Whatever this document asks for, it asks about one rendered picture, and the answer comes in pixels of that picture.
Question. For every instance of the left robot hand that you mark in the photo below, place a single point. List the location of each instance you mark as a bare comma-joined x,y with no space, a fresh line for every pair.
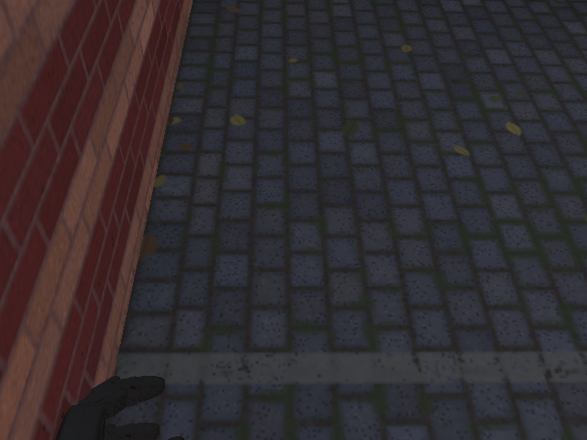
86,420

